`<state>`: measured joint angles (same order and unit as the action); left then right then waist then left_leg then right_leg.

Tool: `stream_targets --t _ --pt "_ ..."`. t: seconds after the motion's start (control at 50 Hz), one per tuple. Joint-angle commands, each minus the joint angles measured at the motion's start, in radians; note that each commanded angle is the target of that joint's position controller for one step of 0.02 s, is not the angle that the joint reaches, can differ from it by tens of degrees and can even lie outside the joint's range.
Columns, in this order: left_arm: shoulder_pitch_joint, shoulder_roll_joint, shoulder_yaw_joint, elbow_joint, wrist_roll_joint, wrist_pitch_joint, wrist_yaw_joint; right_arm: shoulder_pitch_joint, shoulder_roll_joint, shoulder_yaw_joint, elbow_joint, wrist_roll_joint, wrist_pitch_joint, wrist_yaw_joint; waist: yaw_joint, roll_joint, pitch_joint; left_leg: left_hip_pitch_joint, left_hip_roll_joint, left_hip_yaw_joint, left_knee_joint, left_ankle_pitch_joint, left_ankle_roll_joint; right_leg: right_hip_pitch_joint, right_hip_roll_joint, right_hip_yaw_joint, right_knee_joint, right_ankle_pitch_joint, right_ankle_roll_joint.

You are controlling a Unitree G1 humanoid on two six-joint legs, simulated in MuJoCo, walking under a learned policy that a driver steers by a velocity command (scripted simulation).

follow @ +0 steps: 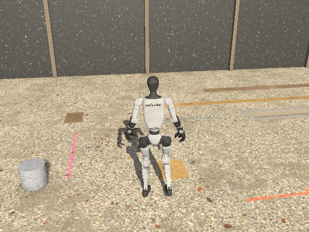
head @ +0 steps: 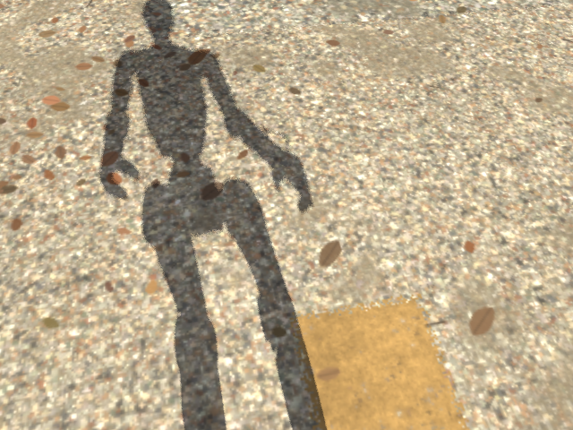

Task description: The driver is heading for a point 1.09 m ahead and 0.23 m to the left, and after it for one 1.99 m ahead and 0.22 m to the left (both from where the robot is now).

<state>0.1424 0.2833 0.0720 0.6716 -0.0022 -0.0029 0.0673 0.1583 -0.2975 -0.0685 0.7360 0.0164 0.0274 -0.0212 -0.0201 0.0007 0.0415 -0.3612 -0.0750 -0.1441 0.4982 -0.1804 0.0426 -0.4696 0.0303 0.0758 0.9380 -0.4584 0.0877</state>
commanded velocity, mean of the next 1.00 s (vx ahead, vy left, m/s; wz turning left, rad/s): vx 0.29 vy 0.00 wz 0.51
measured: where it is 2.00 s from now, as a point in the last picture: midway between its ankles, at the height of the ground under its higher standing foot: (138, 317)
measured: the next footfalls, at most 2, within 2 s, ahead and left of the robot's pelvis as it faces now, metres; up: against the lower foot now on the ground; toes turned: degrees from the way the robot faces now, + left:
right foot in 0.14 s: +0.06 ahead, -0.14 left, +0.00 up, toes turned +11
left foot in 0.60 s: +0.05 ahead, +0.15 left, +0.00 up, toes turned +25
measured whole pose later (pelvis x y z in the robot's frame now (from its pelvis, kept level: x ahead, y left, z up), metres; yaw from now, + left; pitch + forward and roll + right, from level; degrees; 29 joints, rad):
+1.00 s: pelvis +0.19 +0.14 +0.00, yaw +31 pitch +3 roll -1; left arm 0.02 0.27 0.04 0.65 -0.01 -0.10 -0.06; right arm 0.43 -0.27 -0.04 0.79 0.02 -0.06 -0.02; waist -0.08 -0.05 0.03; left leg 0.08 -0.08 -0.10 0.24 -0.35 0.09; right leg -0.65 -0.02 -0.01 0.52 0.13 -0.01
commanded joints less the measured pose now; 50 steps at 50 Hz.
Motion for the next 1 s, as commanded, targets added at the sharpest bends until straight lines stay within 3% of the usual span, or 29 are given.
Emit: stream_targets --t 0.02,0.08,0.12,0.14,0.16,0.18,0.2,0.22,0.24,0.26,0.34,0.38,0.44,0.52,0.56,0.58,0.6,0.62,0.64,0.66,0.68,0.7,0.72,0.74,0.8,0.88,0.94,1.0 --pt "0.028 0.057 0.011 -0.056 -0.009 -0.023 -0.017 -0.03 -0.175 -0.052 -0.08 0.003 0.008 -0.019 0.009 0.138 -0.185 0.195 0.213 -0.279 -0.111 0.328 0.172 0.048 0.02 0.008 -0.176 0.06 0.006" --pt "0.054 0.08 0.021 -0.051 -0.014 -0.028 -0.036 -0.048 -0.173 -0.056 -0.097 0.009 0.019 -0.015 0.016 0.175 -0.162 0.162 0.206 -0.344 -0.117 0.24 0.157 0.135 0.033 0.005 -0.335 0.115 -0.008" --pt "0.1 0.087 0.031 -0.034 -0.011 -0.032 -0.044 -0.069 -0.157 -0.052 -0.11 0.024 0.027 -0.018 0.053 0.165 -0.138 0.095 0.157 -0.339 -0.083 0.128 0.106 0.263 0.023 -0.017 -0.553 0.268 -0.039" --pt "0.115 0.135 0.046 -0.035 0.001 -0.031 -0.039 -0.042 -0.123 -0.044 -0.112 0.021 0.027 -0.02 0.043 0.099 -0.144 -0.005 0.104 -0.293 -0.003 -0.045 0.052 0.368 -0.094 0.067 -0.6 0.302 -0.083" --pt "0.087 0.227 0.064 -0.058 0.028 -0.019 -0.033 0.008 -0.069 -0.032 -0.122 0.009 0.02 -0.016 -0.009 -0.183 -0.13 -0.186 -0.058 -0.109 0.227 -0.342 -0.015 0.423 -0.331 0.323 -0.637 0.437 -0.211" --pt "0.061 0.209 0.061 -0.075 0.069 -0.022 -0.042 -0.002 -0.148 -0.06 -0.128 -0.002 0.005 -0.013 0.007 -0.247 -0.105 -0.25 -0.048 -0.047 0.474 -0.463 -0.06 0.315 -0.451 0.457 -0.669 0.483 -0.34" --pt "0.0 0.155 0.044 -0.098 0.062 -0.028 -0.04 0.018 -0.203 -0.08 -0.11 0.0 0.004 -0.011 -0.016 -0.166 -0.083 -0.24 -0.002 -0.05 0.612 -0.395 -0.077 0.274 -0.418 0.38 -0.666 0.448 -0.342" --pt "-0.035 0.118 0.035 -0.101 0.041 -0.029 -0.035 0.039 -0.198 -0.084 -0.087 0.004 0.012 -0.01 -0.029 -0.124 -0.073 -0.253 0.017 -0.022 0.658 -0.304 -0.088 0.27 -0.342 0.279 -0.673 0.292 -0.29" --pt "-0.039 0.101 0.028 -0.102 0.019 -0.03 -0.028 0.053 -0.17 -0.078 -0.074 -0.001 0.022 -0.012 -0.022 -0.13 -0.065 -0.288 0.029 0.001 0.698 -0.226 -0.102 0.296 -0.289 0.222 -0.685 0.157 -0.254" --pt "-0.022 0.099 0.024 -0.095 0.007 -0.029 -0.02 0.047 -0.146 -0.07 -0.08 -0.003 0.025 -0.006 -0.005 -0.151 -0.049 -0.329 0.044 0.023 0.729 -0.18 -0.114 0.315 -0.276 0.196 -0.703 0.094 -0.249" --pt "0.114 0.13 0.034 -0.069 0.012 -0.034 -0.006 -0.076 -0.103 -0.046 -0.148 0.006 0.001 0.015 0.088 -0.157 -0.031 -0.409 0.09 0.096 0.59 -0.125 -0.135 0.43 -0.288 0.151 -0.76 -0.018 -0.26" --pt "0.141 0.152 0.044 -0.06 0.007 -0.04 -0.011 -0.09 -0.088 -0.038 -0.165 0.003 -0.01 0.025 0.099 -0.158 -0.036 -0.391 0.111 0.106 0.498 -0.13 -0.129 0.457 -0.313 0.132 -0.769 -0.011 -0.266" --pt "0.135 0.182 0.057 -0.054 -0.003 -0.05 -0.025 -0.087 -0.064 -0.024 -0.175 0.004 -0.022 0.044 0.092 -0.166 -0.02 -0.278 0.131 0.148 0.358 -0.141 -0.096 0.388 -0.326 0.058 -0.782 0.016 -0.262" --pt "0.121 0.204 0.068 -0.039 -0.023 -0.061 -0.053 -0.053 -0.071 -0.021 -0.168 0.01 -0.027 0.062 0.068 -0.162 -0.003 -0.097 0.127 0.202 0.206 -0.173 -0.037 0.297 -0.334 -0.019 -0.757 0.031 -0.257" --pt "0.093 0.199 0.066 -0.03 -0.036 -0.054 -0.064 0.023 -0.068 -0.024 -0.14 0.011 -0.028 0.064 0.013 -0.126 -0.014 0.052 0.099 0.246 0.081 -0.109 -0.002 0.238 -0.33 -0.068 -0.679 0.019 -0.237" --pt "0.098 0.176 0.058 -0.025 -0.033 -0.053 -0.066 0.1 -0.083 -0.035 -0.107 0.011 -0.027 0.06 -0.019 -0.091 -0.04 0.187 0.057 0.274 0.047 -0.106 0.015 0.172 -0.302 -0.115 -0.584 0.047 -0.215" --pt "0.113 0.126 0.039 -0.022 -0.015 -0.054 -0.069 0.232 -0.139 -0.065 -0.068 0.02 -0.027 0.051 -0.074 0.002 -0.105 0.386 0.049 0.221 0.011 -0.13 0.046 0.081 -0.244 -0.201 -0.348 0.137 -0.171" --pt "0.072 0.034 0.007 -0.071 0.03 -0.062 -0.072 0.354 -0.255 -0.088 -0.059 0.016 -0.033 0.035 -0.095 0.293 -0.128 0.545 0.3 -0.192 -0.093 -0.142 0.138 -0.191 -0.138 -0.26 0.118 -0.106 -0.083" --pt "0.032 0.059 0.01 -0.14 0.003 -0.092 -0.066 0.315 -0.311 -0.086 -0.108 0.007 -0.065 0.046 -0.082 0.313 -0.154 0.578 0.441 -0.675 -0.287 -0.443 0.331 -0.478 -0.01 -0.074 0.315 -0.151 -0.06" --pt "-0.023 0.145 0.025 -0.142 -0.037 -0.116 -0.07 0.295 -0.22 -0.063 -0.105 0.004 -0.087 0.053 -0.1 0.182 -0.081 0.551 0.448 -0.618 -0.324 -0.465 0.333 -0.548 -0.076 -0.003 0.366 -0.063 -0.086" --pt "-0.018 0.164 0.03 -0.135 -0.036 -0.128 -0.076 0.256 -0.162 -0.041 -0.103 0.0 -0.097 0.054 -0.066 0.157 -0.031 0.501 0.413 -0.507 -0.303 -0.366 0.298 -0.538 -0.107 -0.005 0.319 0.044 -0.106" --pt "0.003 0.156 0.029 -0.106 -0.008 -0.132 -0.074 0.207 -0.133 -0.029 -0.115 -0.001 -0.097 0.051 -0.035 0.089 -0.01 0.435 0.362 -0.397 -0.283 -0.249 0.259 -0.478 -0.137 -0.003 0.262 0.127 -0.105" --pt "0.009 0.157 0.032 -0.099 0.015 -0.133 -0.075 0.162 -0.125 -0.024 -0.121 -0.006 -0.092 0.045 -0.009 0.085 0.001 0.373 0.317 -0.313 -0.285 -0.125 0.234 -0.415 -0.145 -0.004 0.183 0.188 -0.095" --pt "0.021 0.152 0.033 -0.085 0.019 -0.128 -0.082 0.143 -0.114 -0.017 -0.124 -0.013 -0.091 0.037 0.01 0.097 -0.006 0.341 0.287 -0.247 -0.295 -0.015 0.214 -0.363 -0.146 -0.015 0.144 0.24 -0.086" --pt "-0.003 0.102 0.015 -0.065 0.02 -0.11 -0.089 0.172 -0.127 -0.017 -0.088 -0.011 -0.095 0.016 0.006 0.07 -0.023 0.313 0.245 -0.109 -0.297 0.289 0.19 -0.307 -0.116 -0.06 0.009 0.384 -0.048" --pt "-0.167 0.046 -0.013 -0.096 0.0 -0.111 -0.105 0.245 -0.129 -0.013 -0.031 -0.003 -0.096 -0.001 -0.051 0.087 0.012 0.256 0.2 -0.021 -0.32 0.298 0.134 -0.192 -0.065 -0.097 -0.286 0.591 -0.05" --pt "-0.254 0.049 -0.016 -0.116 -0.012 -0.119 -0.124 0.296 -0.135 -0.013 0.007 0.004 -0.097 -0.002 -0.076 0.081 0.051 0.296 0.235 -0.045 -0.327 0.244 0.135 -0.171 -0.05 -0.089 -0.404 0.634 -0.078" --pt "-0.269 0.064 -0.014 -0.12 -0.016 -0.124 -0.138 0.304 -0.142 -0.017 0.033 0.0 -0.089 -0.004 -0.063 0.091 0.058 0.406 0.28 -0.035 -0.283 0.337 0.129 -0.18 -0.044 -0.091 -0.463 0.578 -0.126"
